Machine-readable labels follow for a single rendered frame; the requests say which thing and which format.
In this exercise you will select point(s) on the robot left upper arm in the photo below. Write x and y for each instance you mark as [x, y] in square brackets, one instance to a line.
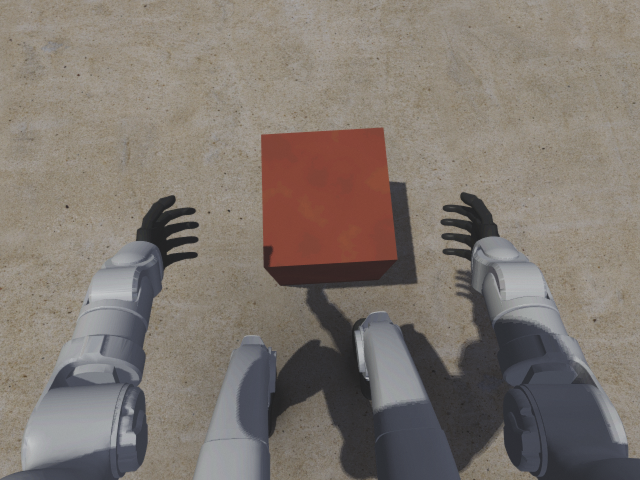
[89, 432]

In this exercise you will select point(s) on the robot left hand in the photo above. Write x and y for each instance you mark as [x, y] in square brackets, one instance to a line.
[153, 230]

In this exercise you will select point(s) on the robot right hand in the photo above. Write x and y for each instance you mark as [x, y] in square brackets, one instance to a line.
[482, 224]

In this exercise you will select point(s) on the left robot forearm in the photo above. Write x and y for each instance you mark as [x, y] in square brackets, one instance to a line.
[107, 343]

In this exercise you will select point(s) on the robot right upper arm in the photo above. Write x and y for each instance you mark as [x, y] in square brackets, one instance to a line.
[565, 432]

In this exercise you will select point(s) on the robot right shin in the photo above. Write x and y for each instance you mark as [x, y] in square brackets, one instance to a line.
[374, 317]

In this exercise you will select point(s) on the robot left thigh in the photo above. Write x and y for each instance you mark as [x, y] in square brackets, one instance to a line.
[236, 446]

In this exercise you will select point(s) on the carton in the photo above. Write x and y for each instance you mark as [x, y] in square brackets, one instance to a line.
[327, 211]

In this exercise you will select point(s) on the right robot forearm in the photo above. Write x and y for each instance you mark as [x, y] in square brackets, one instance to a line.
[534, 345]

